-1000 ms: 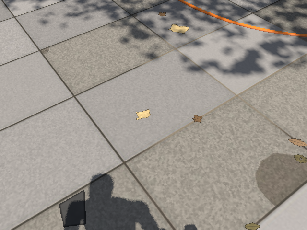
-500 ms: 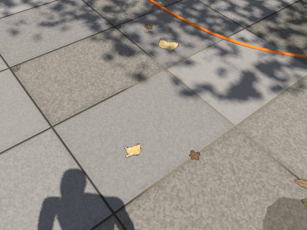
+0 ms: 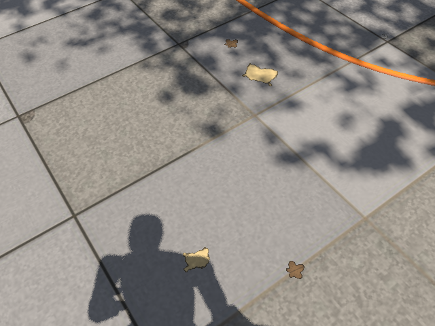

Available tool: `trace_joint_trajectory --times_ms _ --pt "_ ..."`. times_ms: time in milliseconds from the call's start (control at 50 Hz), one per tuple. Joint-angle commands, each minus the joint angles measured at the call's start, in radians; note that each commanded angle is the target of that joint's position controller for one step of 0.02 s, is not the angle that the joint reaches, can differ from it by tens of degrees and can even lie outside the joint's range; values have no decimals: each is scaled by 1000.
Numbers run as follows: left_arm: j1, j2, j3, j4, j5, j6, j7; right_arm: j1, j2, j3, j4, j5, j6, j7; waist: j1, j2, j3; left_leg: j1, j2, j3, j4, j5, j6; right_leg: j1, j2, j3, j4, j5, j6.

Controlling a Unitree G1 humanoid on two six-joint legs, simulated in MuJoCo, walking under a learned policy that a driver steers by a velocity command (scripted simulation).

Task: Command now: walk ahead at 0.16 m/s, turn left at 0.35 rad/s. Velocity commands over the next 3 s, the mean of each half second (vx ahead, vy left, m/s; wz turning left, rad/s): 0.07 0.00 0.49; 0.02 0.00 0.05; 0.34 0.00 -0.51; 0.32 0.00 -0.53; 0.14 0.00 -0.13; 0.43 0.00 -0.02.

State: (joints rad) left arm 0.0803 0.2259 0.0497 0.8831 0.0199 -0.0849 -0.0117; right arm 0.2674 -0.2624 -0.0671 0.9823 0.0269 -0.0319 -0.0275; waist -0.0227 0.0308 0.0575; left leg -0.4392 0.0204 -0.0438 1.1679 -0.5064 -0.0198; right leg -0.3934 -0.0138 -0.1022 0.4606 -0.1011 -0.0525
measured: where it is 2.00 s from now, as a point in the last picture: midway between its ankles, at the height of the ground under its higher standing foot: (255, 313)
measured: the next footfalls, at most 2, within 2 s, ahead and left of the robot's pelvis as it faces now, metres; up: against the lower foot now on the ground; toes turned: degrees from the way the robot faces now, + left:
left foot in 0.36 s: +0.09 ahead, +0.15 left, +0.00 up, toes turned +16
right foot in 0.80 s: +0.18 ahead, -0.08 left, +0.00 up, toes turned +19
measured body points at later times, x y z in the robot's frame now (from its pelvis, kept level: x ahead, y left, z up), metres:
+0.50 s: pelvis +0.06 +0.05 +0.01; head +0.09 +0.09 +0.45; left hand +0.13 +0.36 -0.13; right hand +0.25 -0.20 -0.09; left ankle +0.05 +0.14 -0.73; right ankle +0.08 -0.10 -0.66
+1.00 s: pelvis +0.08 +0.04 +0.00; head +0.11 +0.05 +0.44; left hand +0.11 +0.34 -0.13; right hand +0.30 -0.18 -0.11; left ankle +0.05 +0.14 -0.73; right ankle +0.14 -0.09 -0.73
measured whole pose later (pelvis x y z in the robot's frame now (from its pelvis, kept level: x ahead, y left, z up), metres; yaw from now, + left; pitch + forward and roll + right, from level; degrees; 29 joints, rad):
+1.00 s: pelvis +0.08 +0.04 +0.00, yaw +15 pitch +1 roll +0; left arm 0.15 0.29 0.07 0.91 -0.02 0.00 0.02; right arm 0.11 -0.27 -0.07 0.80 -0.01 0.01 -0.04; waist 0.02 0.00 0.04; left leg -0.27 -0.04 0.00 0.58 -0.32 0.04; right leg -0.32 0.00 0.08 0.58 -0.28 0.02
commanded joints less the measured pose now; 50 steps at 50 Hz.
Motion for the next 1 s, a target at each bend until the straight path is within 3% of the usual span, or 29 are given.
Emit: trace_joint_trajectory --times_ms 20,80,180,280,340,360,380,400,420,440,460,480,520,600,700,760,800,820,840,860,880,940,980,1000 --pt "2 120 24 -32 18 -4 11 115 -45 -28 -40 -3 42 -15 -24 -137 -150 -11 60 -3 17 77 -10 112 -282 160 -203 393 -189" --pt "-6 152 34 -27 12 6 33 58 -55 -39 -91 -12 63 -20 -22 -137 -132 -65 79 -1 -85 166 -14 118 -300 113 -252 258 -202" --pt "-19 184 45 -23 -2 39 63 -56 -64 -44 -160 -14 73 0 7 -131 -118 -54 89 39 -270 257 -12 165 -308 42 -280 71 -180" --pt "5 219 59 -17 -19 74 61 -126 -78 -50 -218 -10 80 25 29 -136 -111 -21 61 96 -417 173 10 270 -347 22 -205 90 -155" --pt "-7 222 64 -16 -43 90 60 -74 -81 -55 -220 -13 80 40 -14 -135 -127 114 16 142 -646 291 61 281 -325 -18 -73 114 -78" --pt "51 195 61 7 -40 95 55 -34 -119 -70 -211 -19 76 32 -20 -78 -137 215 9 95 -749 429 98 235 -274 -56 36 54 -13" --pt "41 143 48 -13 -9 94 46 12 -232 -99 -213 -25 71 14 -7 153 -147 369 190 -168 -795 808 174 25 -164 -148 320 -162 75" --pt "-38 116 40 -79 8 86 46 7 -306 -105 -234 -47 62 11 -3 315 -149 457 370 -450 -798 1004 374 -268 -7 -76 561 -578 140" --pt "-94 156 50 -84 -1 82 43 20 -255 -93 -240 -54 38 21 -42 154 -213 455 349 -416 -802 977 400 -291 -10 87 710 -585 129" --pt "-94 162 54 -83 -25 81 42 -18 -239 -87 -245 -47 19 21 -15 115 -201 449 295 -325 -801 932 346 -315 -20 122 733 -496 109" --pt "-69 159 56 -61 -27 81 51 -75 -223 -85 -258 -29 11 16 13 66 -189 433 247 -270 -793 863 289 -322 -34 140 708 -414 101" --pt "-66 183 63 -55 -18 83 60 -114 -188 -73 -269 -11 14 9 23 66 -177 409 233 -252 -798 831 260 -318 -43 152 680 -365 101" --pt "-53 178 66 -54 -15 82 60 -120 -172 -64 -278 -16 21 0 40 80 -194 359 209 -238 -806 837 260 -250 -21 153 679 -297 104" --pt "-53 148 56 -53 -23 81 60 -101 -181 -62 -279 -17 24 -12 29 82 -191 388 198 -245 -813 751 253 -234 -7 162 506 -237 116" --pt "-29 124 38 -23 -27 87 38 -141 -111 -21 -256 -50 23 -7 16 109 -173 249 172 -170 -837 604 240 18 -44 129 295 -192 120" --pt "-8 133 34 -11 -27 82 24 -154 -109 -6 -222 -51 20 6 28 96 -121 203 163 -157 -818 501 219 134 -29 94 119 -149 94" --pt "-8 175 38 -20 -14 75 19 -126 -137 -11 -203 -39 18 3 35 59 -94 211 122 -144 -775 427 156 184 -32 114 -36 46 60" --pt "-9 236 47 -33 -9 73 22 -99 -145 -15 -207 -50 14 -2 1 -19 -107 208 71 -109 -707 365 114 201 -100 197 -7 269 31" --pt "-20 281 58 -33 -25 76 22 -72 -141 -20 -212 -57 10 -6 -42 -138 -119 189 -15 -24 -653 306 77 195 -140 259 3 318 -28" --pt "-19 264 60 -32 -36 78 18 -116 -128 -19 -220 -56 12 -15 -18 -198 -111 203 -53 38 -604 283 44 137 -170 333 -49 212 -79" --pt "-16 236 55 -33 -31 76 19 -160 -123 -22 -229 -49 18 -23 0 -218 -96 191 -56 46 -574 267 34 121 -191 395 -82 149 -101" --pt "1 240 58 -42 -25 69 29 -159 -96 -30 -239 -36 39 -27 10 -243 -102 156 -68 37 -539 207 48 133 -198 465 -87 121 -124" --pt "-4 213 54 -48 -43 73 37 -117 -80 -33 -239 -33 31 -13 -17 -213 -143 217 -53 31 -614 98 72 100 -157 451 -62 -169 -101" --pt "-10 188 49 -62 -48 77 39 -102 -101 -41 -235 -31 25 -9 -22 -132 -131 286 -3 -19 -689 9 100 -10 -99 389 -15 -365 -66"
